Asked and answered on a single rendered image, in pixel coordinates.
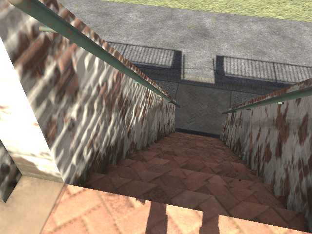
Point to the stairs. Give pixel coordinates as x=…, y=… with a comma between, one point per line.
x=199, y=173

